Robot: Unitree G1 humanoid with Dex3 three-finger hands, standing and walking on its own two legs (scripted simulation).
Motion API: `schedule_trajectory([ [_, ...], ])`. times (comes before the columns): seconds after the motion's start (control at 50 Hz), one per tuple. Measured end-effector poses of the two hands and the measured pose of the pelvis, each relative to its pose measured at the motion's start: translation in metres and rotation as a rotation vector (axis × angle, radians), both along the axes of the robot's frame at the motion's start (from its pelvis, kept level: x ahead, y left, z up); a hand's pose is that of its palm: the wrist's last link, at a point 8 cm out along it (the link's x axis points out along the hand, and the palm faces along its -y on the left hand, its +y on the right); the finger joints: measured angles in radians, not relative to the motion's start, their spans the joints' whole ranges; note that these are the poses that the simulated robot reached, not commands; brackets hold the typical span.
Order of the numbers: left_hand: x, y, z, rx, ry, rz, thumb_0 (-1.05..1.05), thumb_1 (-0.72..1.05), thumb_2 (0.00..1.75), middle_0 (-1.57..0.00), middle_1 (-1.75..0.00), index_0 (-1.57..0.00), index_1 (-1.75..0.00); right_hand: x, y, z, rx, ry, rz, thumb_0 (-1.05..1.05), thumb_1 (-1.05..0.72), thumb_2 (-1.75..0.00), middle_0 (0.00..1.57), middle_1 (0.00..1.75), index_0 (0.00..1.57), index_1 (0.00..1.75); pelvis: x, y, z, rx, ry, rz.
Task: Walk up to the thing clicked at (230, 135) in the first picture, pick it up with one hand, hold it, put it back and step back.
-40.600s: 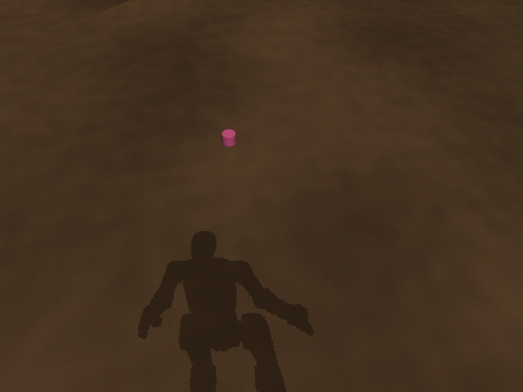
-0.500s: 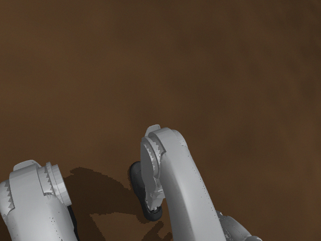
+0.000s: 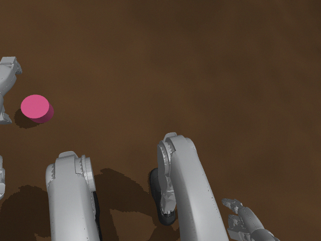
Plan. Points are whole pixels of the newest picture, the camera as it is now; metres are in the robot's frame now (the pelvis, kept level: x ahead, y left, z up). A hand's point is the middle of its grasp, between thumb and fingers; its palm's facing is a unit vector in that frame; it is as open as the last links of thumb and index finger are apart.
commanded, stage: withdraw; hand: left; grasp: from above
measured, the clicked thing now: (38, 109) +0.51 +0.27 -0.33
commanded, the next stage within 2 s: home in 0.02 s
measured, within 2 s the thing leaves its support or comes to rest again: neither
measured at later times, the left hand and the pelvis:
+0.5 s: hand (14, 94) +0.50 +0.28 -0.16, palm faces -0.33 -0.29 -0.90, open 11.2 cm; pelvis +0.02 +0.00 -0.01, yaw -1 degrees
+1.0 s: hand out of the picture +0.32 +0.23 +0.06, palm faces -0.06 -0.90 -0.44, open 7.4 cm; pelvis +0.03 +0.00 +0.17, yaw +4 degrees
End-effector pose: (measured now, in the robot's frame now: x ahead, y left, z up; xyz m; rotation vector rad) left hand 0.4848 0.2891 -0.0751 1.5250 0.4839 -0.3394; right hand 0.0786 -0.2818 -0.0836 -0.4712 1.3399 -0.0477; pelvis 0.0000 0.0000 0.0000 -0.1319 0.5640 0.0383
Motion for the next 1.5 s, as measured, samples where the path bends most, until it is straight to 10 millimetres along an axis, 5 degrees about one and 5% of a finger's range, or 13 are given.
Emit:
schedule_trajectory([
  [0.24, 0.013, -0.005, -0.078, -0.029, -0.055, -0.029, 0.0, -0.43, 0.99, -0.15, -0.94, -0.15, -0.94, -0.056, 0.01, -0.019, -0.038, 0.164, -0.031, 0.0, -0.9, -0.89, 0.2, 0.3, 0.2, 0.3, 0.005, 0.004, -0.036, -0.026, -0.001, -0.014],
  [0.4, 0.024, -0.006, -0.07, -0.085, -0.17, 0.128, 0.0, -0.14, 0.94, -0.23, -0.71, -0.22, -0.72, -0.059, 0.026, -0.029, 0.043, 0.183, -0.104, 0.01, -0.89, -0.89, 0.2, 0.3, 0.21, 0.3, 0.016, 0.004, -0.034, -0.019, 0.053, -0.016],
  [0.6, -0.017, 0.001, 0.019, -0.29, -0.102, 0.355, 0.0, 0.35, 0.92, -0.24, -0.5, -0.23, -0.51, 0.006, 0.027, 0.005, 0.131, 0.034, -0.132, 0.01, -0.9, -0.89, 0.2, 0.3, 0.21, 0.3, 0.026, 0.004, 0.031, 0.005, 0.093, 0.0],
  [0.76, -0.088, -0.001, 0.09, -0.544, -0.049, 0.494, 0.0, 0.74, 0.94, -0.23, -0.39, -0.23, -0.39, 0.089, 0.021, 0.064, 0.122, -0.183, -0.042, 0.01, -0.9, -0.9, 0.2, 0.3, 0.2, 0.3, 0.025, 0.003, 0.09, 0.026, 0.057, 0.017],
  [0.96, -0.166, -0.011, 0.16, -0.796, -0.043, 0.748, 0.01, 0.88, 0.91, -0.22, -0.32, -0.22, -0.31, 0.165, 0.043, 0.149, 0.14, -0.452, 0.031, 0.01, -0.91, -0.9, 0.2, 0.3, 0.2, 0.3, 0.026, -0.001, 0.157, 0.048, -0.025, 0.043],
  [1.18, -0.211, -0.028, 0.248, -0.983, -0.009, 0.994, 0.01, 0.9, 0.9, -0.21, -0.3, -0.21, -0.3, 0.173, 0.069, 0.24, 0.17, -0.554, -0.005, 0.01, -0.9, -0.9, 0.2, 0.3, 0.21, 0.3, 0.047, 0.0, 0.24, 0.067, -0.133, 0.061],
  [1.5, -0.248, -0.037, 0.375, -1.066, -0.016, 1.061, 0.01, 0.91, 0.9, -0.21, -0.3, -0.21, -0.3, 0.161, 0.058, 0.346, 0.089, -0.648, -0.089, 0.02, -0.9, -0.9, 0.2, 0.3, 0.21, 0.3, 0.089, 0.007, 0.334, 0.088, -0.306, 0.074],
])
